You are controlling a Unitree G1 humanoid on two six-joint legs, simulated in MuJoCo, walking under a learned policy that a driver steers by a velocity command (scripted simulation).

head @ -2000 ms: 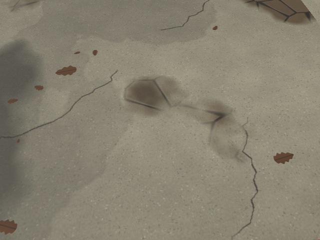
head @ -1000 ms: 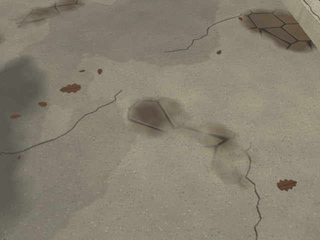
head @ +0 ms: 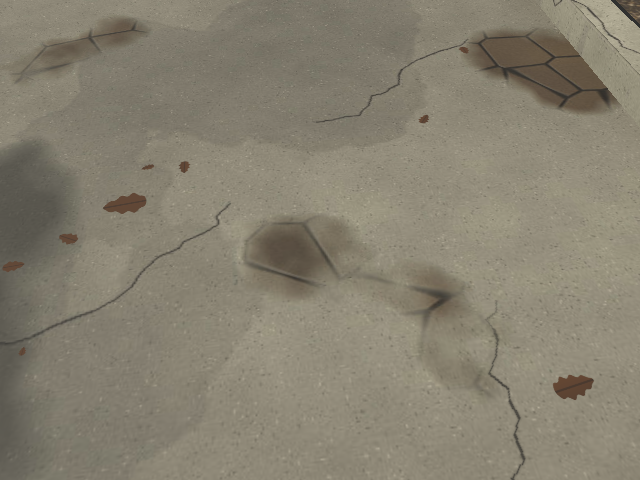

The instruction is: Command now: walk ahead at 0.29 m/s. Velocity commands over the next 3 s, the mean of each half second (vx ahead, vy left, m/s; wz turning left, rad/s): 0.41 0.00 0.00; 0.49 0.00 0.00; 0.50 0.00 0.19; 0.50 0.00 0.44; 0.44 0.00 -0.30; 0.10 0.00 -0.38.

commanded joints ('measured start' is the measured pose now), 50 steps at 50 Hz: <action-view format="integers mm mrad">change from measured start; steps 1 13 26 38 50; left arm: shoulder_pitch -137 79 236 259 -61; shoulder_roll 74 114 145 154 57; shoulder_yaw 20 52 45 28 19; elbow -123 -106 -49 -29 -193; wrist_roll -5 -17 -2 25 18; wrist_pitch -47 -76 -133 -84 -42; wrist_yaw -15 -13 15 46 -45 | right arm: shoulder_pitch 109 -74 -557 -172 -188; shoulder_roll -127 -70 -139 -188 -154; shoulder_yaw -31 -24 -65 -73 -47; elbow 1 -116 -319 -194 -161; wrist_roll -7 -2 -9 -29 6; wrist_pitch -21 -47 -35 -73 -114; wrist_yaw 2 46 90 67 46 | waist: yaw -27 27 70 2 118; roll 90 -50 -50 1 97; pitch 258 123 246 0 77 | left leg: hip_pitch -14 -495 -843 -77 -407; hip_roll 334 131 133 103 215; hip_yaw -369 -34 -11 107 -10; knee -261 619 249 -201 -213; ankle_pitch -147 115 523 900 663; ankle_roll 195 7 -11 34 151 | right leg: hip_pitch -316 271 421 369 -106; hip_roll -52 -245 -189 -84 -111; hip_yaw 22 288 143 89 53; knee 48 -571 -532 441 189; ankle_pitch -25 316 410 624 380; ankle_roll -7 -115 -145 -99 15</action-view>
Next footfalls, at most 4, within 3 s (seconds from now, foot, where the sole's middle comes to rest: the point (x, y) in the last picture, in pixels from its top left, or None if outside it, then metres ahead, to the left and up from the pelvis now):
0.12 right None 0.12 -0.12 -0.77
0.78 left None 0.59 0.10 -0.93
1.22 right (365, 396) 0.84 -0.09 -0.93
1.74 left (280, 319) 1.09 0.14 -0.93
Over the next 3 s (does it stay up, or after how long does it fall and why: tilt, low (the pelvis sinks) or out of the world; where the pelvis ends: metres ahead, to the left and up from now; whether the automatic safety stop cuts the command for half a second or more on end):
stays up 1.47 0.23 -0.16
